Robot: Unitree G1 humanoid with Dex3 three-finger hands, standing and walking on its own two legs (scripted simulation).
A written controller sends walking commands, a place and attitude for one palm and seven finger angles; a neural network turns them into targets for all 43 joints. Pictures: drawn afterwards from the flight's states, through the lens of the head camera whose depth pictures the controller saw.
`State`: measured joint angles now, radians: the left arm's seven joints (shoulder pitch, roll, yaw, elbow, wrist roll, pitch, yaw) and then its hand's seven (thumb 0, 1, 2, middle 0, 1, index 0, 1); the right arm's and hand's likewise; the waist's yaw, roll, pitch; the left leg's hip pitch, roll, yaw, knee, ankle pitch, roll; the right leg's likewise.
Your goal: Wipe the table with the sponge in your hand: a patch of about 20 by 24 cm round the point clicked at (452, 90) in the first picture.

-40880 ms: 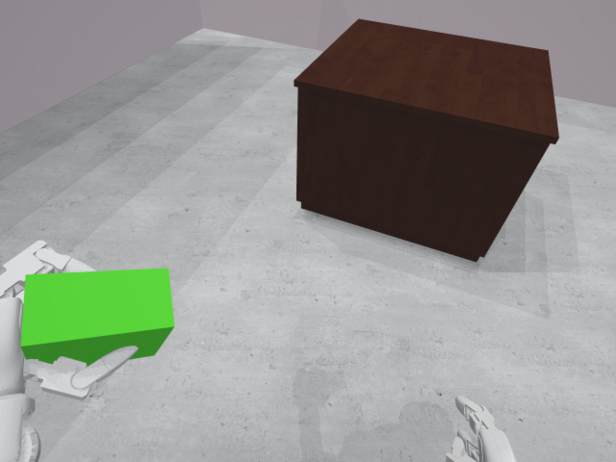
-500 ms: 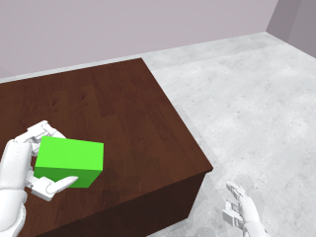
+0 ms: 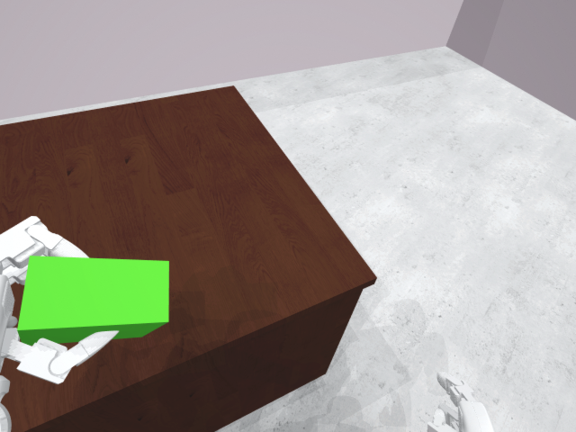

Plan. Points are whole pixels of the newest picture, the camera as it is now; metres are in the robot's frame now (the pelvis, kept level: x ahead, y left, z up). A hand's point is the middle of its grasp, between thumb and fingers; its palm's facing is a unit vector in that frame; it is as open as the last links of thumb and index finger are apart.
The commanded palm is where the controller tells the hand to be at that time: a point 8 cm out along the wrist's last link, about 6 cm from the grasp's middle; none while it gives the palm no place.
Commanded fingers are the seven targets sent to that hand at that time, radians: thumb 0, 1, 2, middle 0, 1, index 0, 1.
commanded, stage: step back with the hand held close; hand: left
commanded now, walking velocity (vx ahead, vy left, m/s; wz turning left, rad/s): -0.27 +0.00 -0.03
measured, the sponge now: (115, 303) +0.22 +0.20 +0.14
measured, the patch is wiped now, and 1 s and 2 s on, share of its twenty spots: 1.00 1.00 1.00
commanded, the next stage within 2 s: stop stepping back and stand still in 0.62 s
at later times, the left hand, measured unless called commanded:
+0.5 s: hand (70, 390) +0.13 +0.19 +0.18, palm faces +0.26 -0.88 -0.39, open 9.7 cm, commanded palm +0.08 +0.24 +0.19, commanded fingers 0.00 0.10 1.30 -1.20 -1.60 -1.20 -1.60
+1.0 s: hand out of the picture -0.04 +0.18 +0.17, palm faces +0.34 -0.88 -0.33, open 9.7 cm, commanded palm -0.08 +0.22 +0.19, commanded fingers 0.00 0.10 1.30 -1.20 -1.60 -1.20 -1.60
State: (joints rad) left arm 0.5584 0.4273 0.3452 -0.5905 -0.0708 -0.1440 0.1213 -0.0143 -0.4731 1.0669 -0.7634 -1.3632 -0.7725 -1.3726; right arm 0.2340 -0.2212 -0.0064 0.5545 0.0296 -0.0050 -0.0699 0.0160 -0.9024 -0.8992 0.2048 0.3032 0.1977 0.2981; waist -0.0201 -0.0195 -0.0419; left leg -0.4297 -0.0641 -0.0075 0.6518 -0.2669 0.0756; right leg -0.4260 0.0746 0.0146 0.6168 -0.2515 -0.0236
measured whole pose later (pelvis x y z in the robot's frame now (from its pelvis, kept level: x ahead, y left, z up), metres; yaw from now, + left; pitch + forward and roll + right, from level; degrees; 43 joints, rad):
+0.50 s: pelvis -0.09 -0.03 +0.01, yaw -3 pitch +4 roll -1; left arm 0.55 0.42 0.35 -0.62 -0.06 -0.17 0.11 -0.01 -0.48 1.07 -0.77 -1.36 -0.77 -1.37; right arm 0.22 -0.21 -0.02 0.60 0.03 -0.02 -0.07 0.01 -0.90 -0.90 0.21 0.30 0.20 0.30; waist -0.02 -0.05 -0.06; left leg -0.50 0.00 -0.02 0.86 -0.40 -0.02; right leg -0.37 0.02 0.01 0.54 -0.25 0.00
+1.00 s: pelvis -0.25 -0.05 +0.00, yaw -2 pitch +1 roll +1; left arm 0.49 0.36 0.32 -0.50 -0.06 -0.10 0.11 -0.01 -0.48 1.07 -0.77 -1.36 -0.77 -1.37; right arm 0.26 -0.20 0.02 0.64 0.02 -0.06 -0.05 0.02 -0.90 -0.90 0.21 0.30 0.20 0.30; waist -0.01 -0.05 -0.11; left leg -0.47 0.01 0.02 1.03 -0.43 0.02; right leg -0.42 -0.02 -0.03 0.58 -0.18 -0.02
